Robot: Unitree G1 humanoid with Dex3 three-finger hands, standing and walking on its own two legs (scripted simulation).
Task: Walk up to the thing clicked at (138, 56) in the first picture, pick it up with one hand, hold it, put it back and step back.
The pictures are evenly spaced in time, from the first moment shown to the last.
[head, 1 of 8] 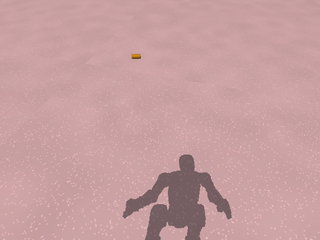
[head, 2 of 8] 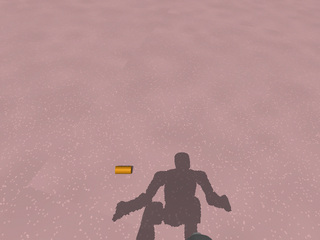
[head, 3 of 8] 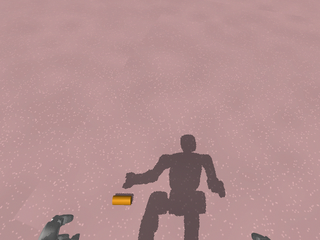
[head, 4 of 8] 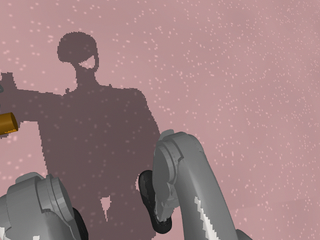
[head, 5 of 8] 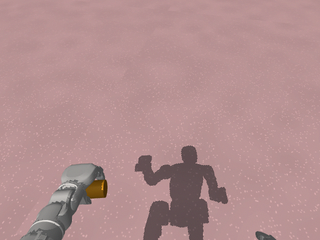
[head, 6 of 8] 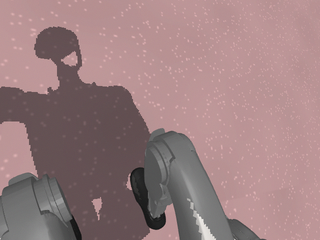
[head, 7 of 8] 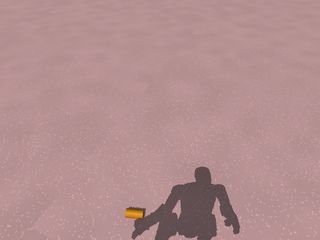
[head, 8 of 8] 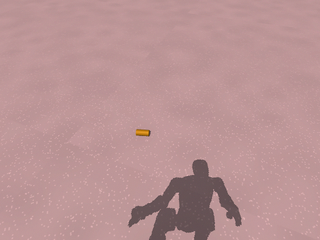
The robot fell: no
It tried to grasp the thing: yes
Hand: left
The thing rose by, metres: 0.66
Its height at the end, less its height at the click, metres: +0.00
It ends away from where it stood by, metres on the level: 0.02
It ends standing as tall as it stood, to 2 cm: yes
